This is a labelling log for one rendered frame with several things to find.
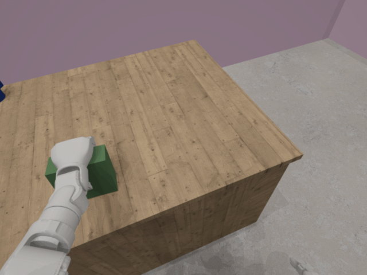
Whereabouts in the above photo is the table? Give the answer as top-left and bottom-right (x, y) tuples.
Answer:
(0, 40), (303, 275)

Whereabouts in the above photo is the robot left forearm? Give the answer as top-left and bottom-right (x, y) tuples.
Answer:
(0, 163), (89, 275)

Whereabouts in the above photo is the sponge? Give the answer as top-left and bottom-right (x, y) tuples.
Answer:
(45, 144), (118, 199)

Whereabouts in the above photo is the robot right hand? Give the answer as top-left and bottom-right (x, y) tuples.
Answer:
(290, 257), (319, 275)

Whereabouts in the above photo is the robot left hand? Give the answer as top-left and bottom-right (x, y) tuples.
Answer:
(50, 136), (96, 191)

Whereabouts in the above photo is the robot left upper arm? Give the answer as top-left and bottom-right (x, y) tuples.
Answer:
(5, 245), (71, 275)

